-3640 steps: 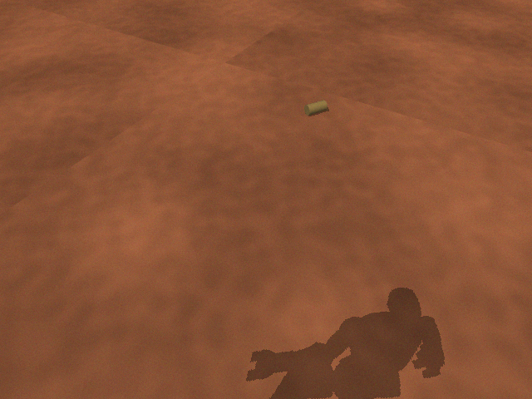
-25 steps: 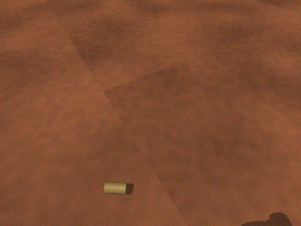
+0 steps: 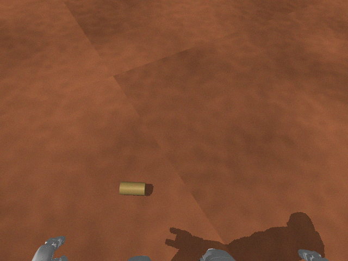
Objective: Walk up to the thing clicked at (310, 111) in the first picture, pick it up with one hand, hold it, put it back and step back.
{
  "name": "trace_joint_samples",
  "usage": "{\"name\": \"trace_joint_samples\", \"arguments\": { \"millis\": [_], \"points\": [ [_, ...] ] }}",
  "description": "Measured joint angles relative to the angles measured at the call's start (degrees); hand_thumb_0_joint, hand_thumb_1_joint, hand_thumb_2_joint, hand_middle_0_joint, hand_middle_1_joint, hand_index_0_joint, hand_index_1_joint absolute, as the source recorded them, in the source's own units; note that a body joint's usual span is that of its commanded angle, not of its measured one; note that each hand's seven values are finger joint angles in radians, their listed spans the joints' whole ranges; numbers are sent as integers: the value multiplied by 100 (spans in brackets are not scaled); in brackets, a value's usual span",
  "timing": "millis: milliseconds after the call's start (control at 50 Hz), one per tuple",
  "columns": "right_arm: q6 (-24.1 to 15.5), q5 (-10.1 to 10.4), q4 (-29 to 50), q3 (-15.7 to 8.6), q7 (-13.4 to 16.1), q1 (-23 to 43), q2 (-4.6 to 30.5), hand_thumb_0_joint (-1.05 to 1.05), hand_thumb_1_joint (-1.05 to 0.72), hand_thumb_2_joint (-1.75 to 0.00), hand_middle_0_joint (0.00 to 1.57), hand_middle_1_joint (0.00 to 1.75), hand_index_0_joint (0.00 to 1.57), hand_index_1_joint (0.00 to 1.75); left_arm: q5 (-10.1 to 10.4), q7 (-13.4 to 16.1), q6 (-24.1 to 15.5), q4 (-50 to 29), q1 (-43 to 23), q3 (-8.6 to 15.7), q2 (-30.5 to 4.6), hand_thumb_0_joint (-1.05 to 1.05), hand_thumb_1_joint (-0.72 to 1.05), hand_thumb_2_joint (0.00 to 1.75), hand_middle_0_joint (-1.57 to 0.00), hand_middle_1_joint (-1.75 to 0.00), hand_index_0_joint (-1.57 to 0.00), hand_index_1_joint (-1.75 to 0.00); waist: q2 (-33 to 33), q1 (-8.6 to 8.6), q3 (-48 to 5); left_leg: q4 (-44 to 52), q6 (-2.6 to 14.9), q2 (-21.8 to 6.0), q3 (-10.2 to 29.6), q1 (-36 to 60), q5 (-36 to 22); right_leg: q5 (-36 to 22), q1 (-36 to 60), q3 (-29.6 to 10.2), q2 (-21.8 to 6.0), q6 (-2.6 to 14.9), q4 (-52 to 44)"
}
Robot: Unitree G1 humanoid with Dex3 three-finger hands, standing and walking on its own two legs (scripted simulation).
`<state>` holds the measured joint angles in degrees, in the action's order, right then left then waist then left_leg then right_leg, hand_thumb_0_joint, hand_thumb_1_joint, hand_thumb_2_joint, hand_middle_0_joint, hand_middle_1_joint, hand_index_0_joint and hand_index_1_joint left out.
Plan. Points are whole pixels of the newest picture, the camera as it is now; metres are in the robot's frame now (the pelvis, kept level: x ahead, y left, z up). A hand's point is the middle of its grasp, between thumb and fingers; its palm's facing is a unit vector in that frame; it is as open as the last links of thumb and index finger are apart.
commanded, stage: step back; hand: left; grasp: from above
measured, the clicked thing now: (133, 188) +0.52 +0.21 -0.72
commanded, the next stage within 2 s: none
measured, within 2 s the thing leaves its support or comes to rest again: neither
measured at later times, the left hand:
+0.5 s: hand out of the picture +0.02 +0.25 -0.14, palm faces -0.12 -0.91 -0.39, open 7.4 cm
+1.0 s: hand out of the picture -0.13 +0.28 -0.15, palm faces -0.06 -0.93 -0.37, open 7.4 cm
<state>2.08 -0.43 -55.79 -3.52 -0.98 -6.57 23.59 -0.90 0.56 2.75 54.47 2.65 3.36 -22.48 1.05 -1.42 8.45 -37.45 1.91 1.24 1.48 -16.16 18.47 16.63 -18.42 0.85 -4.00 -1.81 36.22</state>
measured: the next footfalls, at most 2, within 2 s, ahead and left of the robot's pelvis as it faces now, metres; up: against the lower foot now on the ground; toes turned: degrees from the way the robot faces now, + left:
right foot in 0.40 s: -0.06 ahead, -0.12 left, +0.00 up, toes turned -3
left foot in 0.74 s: -0.14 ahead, +0.12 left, +0.00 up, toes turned -4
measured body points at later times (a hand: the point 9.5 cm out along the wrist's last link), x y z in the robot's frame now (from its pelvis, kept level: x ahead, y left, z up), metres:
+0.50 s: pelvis -0.10 -0.01 +0.00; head -0.05 -0.02 +0.44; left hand +0.02 +0.29 -0.12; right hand -0.03 -0.33 -0.13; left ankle -0.05 +0.11 -0.69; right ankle -0.10 -0.12 -0.72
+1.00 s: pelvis -0.25 +0.01 +0.01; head -0.19 +0.03 +0.45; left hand -0.13 +0.33 -0.12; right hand -0.15 -0.31 -0.09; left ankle -0.18 +0.12 -0.72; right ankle -0.30 -0.14 -0.63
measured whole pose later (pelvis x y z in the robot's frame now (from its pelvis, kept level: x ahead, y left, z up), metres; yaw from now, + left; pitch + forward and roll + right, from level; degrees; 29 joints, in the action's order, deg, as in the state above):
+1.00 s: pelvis -0.25 +0.01 +0.01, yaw -4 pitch -2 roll -1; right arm 0.9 -1.9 -47.8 -2.1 0.7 -8.1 20.1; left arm -1.0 0.4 4.0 47.1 10.4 5.6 -23.4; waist 2.4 0.6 9.4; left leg -33.2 1.5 -1.3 0.1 -18.6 12.5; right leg 28.5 -24.7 -8.7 6.2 -1.4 68.4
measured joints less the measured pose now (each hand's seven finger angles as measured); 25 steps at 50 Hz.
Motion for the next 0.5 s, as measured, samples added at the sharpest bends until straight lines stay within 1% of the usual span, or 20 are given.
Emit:
{"name": "trace_joint_samples", "arguments": {
  "millis": [20, 40, 60, 80, 120, 160, 220, 300, 360, 380, 400, 420, 440, 460, 480, 500],
  "points": [
    [-18, -56, 6, -29, 20, -21, -36, 0, -91, -90, 20, 30, 21, 30, 29, 14, 32, -73, -91, 17, -56, 1, 90, 90, -21, -30, -21, -30, 86, 8, 72, -21, -11, 50, -24, -20, 188, 348, -164, -202, 49, 95, 343],
    [-27, -88, 18, -25, 25, -34, -93, 0, -91, -90, 20, 30, 21, 30, 45, 47, 63, -143, -172, 41, -107, 1, 90, 90, -21, -30, -21, -30, 173, 28, 172, -88, 6, 82, -57, -59, 216, 846, -317, -498, 211, 179, 792],
    [-31, -107, 41, -3, 23, -54, -148, 0, -91, -90, 20, 30, 21, 30, 52, 86, 85, -195, -225, 56, -140, 1, 90, 90, -21, -30, -20, -30, 219, 22, 251, -103, 21, 83, -62, -84, 177, 1248, -447, -746, 432, 240, 1265],
    [-29, -115, 67, 19, 31, -82, -201, 0, -91, -90, 20, 30, 21, 30, 59, 120, 101, -229, -252, 62, -157, 1, 90, 90, -21, -30, -20, -30, 240, 3, 299, -56, 31, 71, -53, -91, 106, 1469, -558, -915, 645, 289, 1712],
    [-10, -136, 130, 50, 74, -123, -289, 0, -91, -90, 20, 30, 21, 30, 83, 147, 106, -281, -224, 40, -168, 1, 91, 90, -21, -30, -20, -30, 265, -9, 321, 119, 49, 41, -86, -94, -59, 1499, -761, -1051, 930, 320, 2458],
    [-8, -133, 236, 60, 126, -134, -331, 0, -91, -90, 20, 30, 21, 30, 77, 132, 99, -330, -120, 19, -139, 0, 91, 90, -21, -30, -20, -30, 236, -17, 335, 244, 75, 3, -147, -108, -177, 1413, -850, -1012, 1046, 276, 2918],
    [-55, -108, 426, 50, 188, -125, -378, 0, -91, -90, 21, 30, 21, 30, 32, 89, 99, -386, 103, 13, -77, 0, 91, 90, -21, -30, -20, -30, 167, -21, 361, 309, 101, -66, -267, -136, -276, 1376, -730, -914, 1033, 165, 2976],
    [-111, -101, 647, 79, 211, -118, -411, 0, -91, -90, 21, 30, 21, 30, 2, 29, 106, -423, 323, 52, -17, 0, 90, 90, -21, -30, -20, -30, 93, -5, 390, 207, 90, -163, -418, -247, -329, 1376, -368, -773, 846, 84, 2241],
    [-86, -102, 731, 121, 188, -102, -373, 0, -90, -90, 21, 30, 21, 30, -17, -20, 64, -446, 431, 86, 9, 1, 90, 90, -21, -30, -20, -30, 34, 30, 371, 2, 32, -240, -513, -412, -325, 1172, -29, -577, 645, 127, 1312],
    [-65, -96, 743, 133, 175, -97, -347, 0, -90, -90, 21, 30, 21, 30, -27, -35, 40, -446, 468, 97, 17, 1, 90, 90, -21, -30, -20, -30, 8, 47, 347, -102, 4, -270, -537, -485, -308, 979, 121, -502, 593, 166, 911],
    [-37, -83, 746, 140, 160, -95, -318, 0, -90, -90, 21, 30, 21, 30, -40, -48, 8, -442, 514, 108, 24, 1, 90, 90, -21, -30, -20, -30, -18, 71, 306, -229, -33, -303, -560, -571, -280, 667, 296, -429, 552, 222, 446],
    [-5, -64, 719, 133, 151, -58, -264, 0, -90, -90, 21, 30, 21, 30, -66, -48, -23, -410, 526, 125, 80, 1, 90, 90, -21, -30, -20, -30, -154, 70, 321, -362, -79, -400, -507, -635, -255, 491, 364, -355, 628, 252, 284],
    [33, -38, 681, 120, 148, -36, -216, 0, -90, -90, 21, 30, 21, 30, -95, -60, -40, -399, 557, 125, 144, 1, 90, 90, -21, -30, -20, -30, -303, 23, 320, -458, -80, -435, -352, -697, -214, 447, 372, -257, 710, 272, 270],
    [72, -12, 633, 104, 161, -39, -206, 0, -91, -90, 21, 30, 21, 30, -107, -87, -45, -421, 613, 104, 167, 1, 90, 90, -21, -30, -20, -30, -326, 19, 267, -735, -87, -299, -155, -806, 241, 445, 318, -229, 701, 300, 319],
    [106, 2, 580, 92, 176, -44, -212, 0, -91, -90, 21, 30, 21, 30, -121, -107, -47, -455, 661, 88, 172, 1, 90, 90, -21, -30, -20, -30, -263, 67, 226, -1222, -106, -76, 20, -918, 698, 431, 268, -273, 637, 329, 355],
    [124, 21, 548, 86, 183, -65, -197, 0, -91, -90, 21, 30, 21, 30, -107, -108, -46, -484, 692, 80, 194, 1, 90, 90, -21, -30, -21, -30, -218, 117, 199, -1746, -124, 141, 195, -1010, 927, 377, 252, -316, 576, 345, 320]
  ]
}}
